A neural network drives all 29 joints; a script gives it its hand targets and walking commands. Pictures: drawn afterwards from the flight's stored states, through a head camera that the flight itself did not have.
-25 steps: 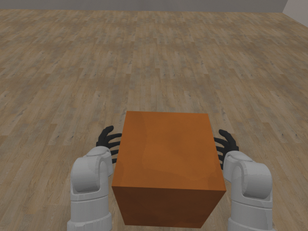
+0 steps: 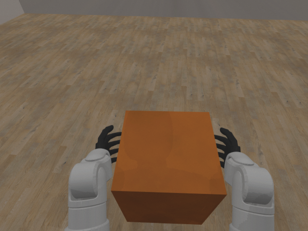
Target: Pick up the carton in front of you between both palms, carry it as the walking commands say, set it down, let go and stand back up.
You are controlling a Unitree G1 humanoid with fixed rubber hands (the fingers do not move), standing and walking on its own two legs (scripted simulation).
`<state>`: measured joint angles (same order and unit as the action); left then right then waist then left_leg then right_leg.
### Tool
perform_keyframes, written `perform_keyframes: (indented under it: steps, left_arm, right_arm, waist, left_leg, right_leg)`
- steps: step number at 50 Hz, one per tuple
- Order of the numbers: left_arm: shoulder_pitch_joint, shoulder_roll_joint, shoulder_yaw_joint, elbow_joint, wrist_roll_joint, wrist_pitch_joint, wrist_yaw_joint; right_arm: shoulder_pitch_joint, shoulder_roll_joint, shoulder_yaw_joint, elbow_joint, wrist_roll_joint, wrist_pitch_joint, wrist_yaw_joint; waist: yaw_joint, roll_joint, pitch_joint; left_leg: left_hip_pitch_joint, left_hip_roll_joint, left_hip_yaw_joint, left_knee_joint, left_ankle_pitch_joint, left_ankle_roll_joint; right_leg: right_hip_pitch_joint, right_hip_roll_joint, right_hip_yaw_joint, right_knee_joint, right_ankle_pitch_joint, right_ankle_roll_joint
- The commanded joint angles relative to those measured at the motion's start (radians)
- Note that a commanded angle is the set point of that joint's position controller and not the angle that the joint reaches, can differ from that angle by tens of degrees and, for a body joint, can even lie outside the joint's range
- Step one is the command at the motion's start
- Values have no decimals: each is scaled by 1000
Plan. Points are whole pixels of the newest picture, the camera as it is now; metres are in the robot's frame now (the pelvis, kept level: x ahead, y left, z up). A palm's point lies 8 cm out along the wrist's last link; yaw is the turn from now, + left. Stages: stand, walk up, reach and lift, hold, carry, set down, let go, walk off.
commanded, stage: carry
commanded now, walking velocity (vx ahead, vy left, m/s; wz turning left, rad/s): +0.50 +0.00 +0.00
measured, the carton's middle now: (165, 170) +0.28 +0.02 +0.03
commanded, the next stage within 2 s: none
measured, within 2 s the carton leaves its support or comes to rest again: neither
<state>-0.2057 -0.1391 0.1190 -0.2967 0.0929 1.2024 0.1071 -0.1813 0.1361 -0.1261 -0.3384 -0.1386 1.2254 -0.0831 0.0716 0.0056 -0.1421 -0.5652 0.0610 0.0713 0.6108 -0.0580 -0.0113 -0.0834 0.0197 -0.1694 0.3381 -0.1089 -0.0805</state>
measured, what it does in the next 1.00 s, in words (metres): goes down: left foot, then right foot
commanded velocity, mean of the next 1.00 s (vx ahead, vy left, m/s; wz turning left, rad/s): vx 0.50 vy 0.00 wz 0.00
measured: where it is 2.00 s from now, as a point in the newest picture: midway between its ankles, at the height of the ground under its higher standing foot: (174, 116)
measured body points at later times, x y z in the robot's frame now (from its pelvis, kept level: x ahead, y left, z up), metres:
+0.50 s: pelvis +0.34 +0.01 -0.03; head +0.39 +0.01 +0.41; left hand +0.73 +0.13 +0.07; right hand +0.71 -0.17 +0.07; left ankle +0.25 +0.09 -0.77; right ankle +0.47 -0.12 -0.72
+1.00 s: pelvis +0.71 -0.01 -0.03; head +0.74 -0.02 +0.42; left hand +1.01 +0.13 +0.05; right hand +1.00 -0.17 +0.04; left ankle +0.84 +0.08 -0.76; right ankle +0.54 -0.09 -0.76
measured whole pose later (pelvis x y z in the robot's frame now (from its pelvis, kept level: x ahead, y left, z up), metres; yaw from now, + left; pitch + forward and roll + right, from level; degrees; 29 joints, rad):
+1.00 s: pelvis +0.71 -0.01 -0.03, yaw -1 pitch +5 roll +2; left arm -0.22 -0.14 0.14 -0.35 0.11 1.18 0.07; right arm -0.21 0.14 -0.11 -0.36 -0.13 1.19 -0.09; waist 0.01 0.00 -0.04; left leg -0.49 0.00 0.19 0.41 0.01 0.00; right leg 0.02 -0.03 -0.13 0.32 -0.41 -0.02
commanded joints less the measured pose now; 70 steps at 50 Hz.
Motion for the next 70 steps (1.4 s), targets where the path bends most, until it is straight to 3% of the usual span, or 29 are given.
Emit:
perform_keyframes:
  steps: [1,4,6,7,8,9,11,13,16,19,25,27,28,29,30,31,32,35,44,47,50,51,52,53,54,56,57,62,70]
  left_arm:
    - [-556,-811,-745,-58,-450,21,-279]
    - [-629,-766,-724,-8,-433,31,-260]
    - [-693,-744,-699,42,-427,42,-247]
    - [-730,-739,-681,68,-425,51,-241]
    - [-765,-759,-675,114,-443,63,-235]
    - [-752,-767,-648,143,-442,63,-229]
    - [-854,-833,-634,160,-451,44,-221]
    - [-934,-893,-612,172,-438,16,-211]
    - [-1015,-912,-597,204,-409,-24,-191]
    - [-1066,-892,-577,246,-390,-50,-176]
    - [-1123,-888,-545,343,-404,-54,-179]
    - [-1137,-898,-534,368,-416,-46,-185]
    - [-1129,-906,-527,381,-417,-42,-189]
    - [-1112,-910,-513,388,-417,-39,-195]
    - [-1112,-887,-495,384,-411,-35,-197]
    - [-1094,-901,-491,396,-415,-32,-198]
    - [-1098,-927,-500,356,-429,-28,-204]
    - [-1161,-1030,-544,196,-479,-17,-225]
    - [-600,-973,-653,-46,-372,-8,-270]
    - [-426,-967,-677,-68,-357,-10,-285]
    - [-410,-909,-688,-128,-383,4,-291]
    - [-421,-883,-693,-133,-384,13,-291]
    - [-442,-870,-704,-147,-393,28,-291]
    - [-435,-854,-706,-137,-392,39,-291]
    - [-440,-859,-707,-112,-386,42,-289]
    - [-445,-890,-705,-80,-384,37,-287]
    - [-438,-907,-702,-60,-382,33,-285]
    - [-394,-941,-709,-9,-355,12,-270]
    - [-422,-886,-729,-64,-379,24,-264]
  right_arm:
    - [-530,811,694,-15,381,-1,206]
    - [-609,745,679,18,398,14,208]
    - [-658,706,652,73,406,22,207]
    - [-684,680,631,104,411,28,206]
    - [-725,650,606,144,413,30,202]
    - [-727,682,614,179,440,26,199]
    - [-858,801,647,161,498,3,209]
    - [-1037,897,678,128,562,-22,222]
    - [-1170,951,688,164,608,-57,229]
    - [-1212,956,668,243,613,-82,227]
    - [-1224,946,590,363,570,-92,207]
    - [-1216,945,568,381,553,-85,200]
    - [-1212,947,560,387,545,-80,196]
    - [-1221,943,555,389,538,-76,194]
    - [-1211,968,551,395,532,-64,194]
    - [-1194,963,533,393,516,-55,191]
    - [-1196,978,532,376,505,-50,186]
    - [-1146,1015,529,291,461,-40,169]
    - [-594,978,659,10,303,-64,155]
    - [-464,997,712,-35,342,-54,188]
    - [-455,946,741,-99,405,-31,215]
    - [-451,924,735,-102,413,-20,223]
    - [-445,889,716,-80,403,-12,229]
    - [-424,889,712,-38,406,-8,233]
    - [-430,894,712,-38,419,-2,239]
    - [-456,922,723,-26,437,3,248]
    - [-477,932,728,-26,448,3,252]
    - [-463,930,730,-4,462,-6,271]
    - [-431,861,703,-16,427,-1,259]
  waist:
    - [-13,-88,-93]
    - [-32,-79,-101]
    - [-105,-32,-180]
    - [-127,104,-263]
    - [-138,274,-345]
    - [-163,291,-393]
    - [-157,109,-357]
    - [-131,39,-339]
    - [-120,86,-321]
    - [-132,89,-304]
    - [-154,126,-258]
    - [-122,138,-281]
    - [-74,117,-338]
    - [-23,70,-396]
    - [-40,-140,-525]
    - [-2,-292,-554]
    - [-14,-256,-502]
    - [-26,-83,-388]
    - [-45,-157,-300]
    - [-43,-181,-234]
    - [-75,-170,-275]
    - [-92,-103,-309]
    - [-97,111,-392]
    - [-102,260,-374]
    - [-96,206,-324]
    - [-93,41,-245]
    - [-85,25,-226]
    - [-83,110,-155]
    - [-90,138,-35]
  left_leg:
    - [38,-24,43,-115,179,12]
    - [195,-57,91,-170,219,39]
    - [485,-98,146,-183,175,42]
    - [694,90,-110,-125,300,75]
    - [928,307,-467,-121,368,260]
    - [927,337,-603,-189,44,349]
    - [787,286,-529,-208,30,303]
    - [628,269,-433,-244,-35,266]
    - [541,236,-322,-281,-93,253]
    - [576,205,-226,-263,59,256]
    - [659,128,-61,-169,383,163]
    - [664,105,-5,-45,580,107]
    - [610,85,52,96,595,71]
    - [449,67,52,266,384,47]
    - [171,-16,28,487,-90,13]
    - [-70,-133,-28,695,-463,-4]
    - [-183,-79,-87,765,-464,16]
    - [-183,-9,-85,566,-332,16]
    - [-91,-60,75,14,-73,-12]
    - [83,-97,144,-171,92,-2]
    - [447,-119,190,-267,117,30]
    - [621,-32,94,-223,62,43]
    - [845,239,-301,-176,73,165]
    - [922,356,-586,-305,29,293]
    - [877,361,-535,-325,4,304]
    - [718,300,-366,-341,120,236]
    - [649,279,-304,-368,80,200]
    - [543,222,-112,-470,-67,165]
    - [594,171,27,-427,161,120]
  right_leg:
    - [65,-206,141,-100,296,-49]
    - [63,-169,98,15,380,-22]
    - [-34,-91,4,323,408,21]
    - [-225,-33,11,608,65,56]
    - [-538,72,95,920,-411,70]
    - [-701,43,187,1097,-432,46]
    - [-743,-29,212,1078,-345,15]
    - [-673,-81,212,980,-289,16]
    - [-645,-98,173,841,-236,32]
    - [-675,-101,137,669,-154,48]
    - [-548,-21,20,292,31,24]
    - [-367,34,-26,150,99,4]
    - [-163,47,-59,79,159,-9]
    - [70,-52,43,105,141,-15]
    - [368,-353,479,185,359,-113]
    - [508,-415,729,92,371,-232]
    - [518,-402,669,98,358,-219]
    - [368,-334,466,55,411,-111]
    - [396,-234,166,-7,718,-39]
    - [311,-197,66,-11,772,-3]
    - [164,-176,-17,227,725,42]
    - [20,-158,-18,386,473,60]
    - [-238,-88,22,653,99,87]
    - [-506,30,89,861,-376,91]
    - [-597,-32,174,976,-389,66]
    - [-599,-109,186,885,-297,48]
    - [-567,-133,183,804,-250,54]
    - [-522,-131,90,493,-123,104]
    - [-490,-91,-18,206,79,89]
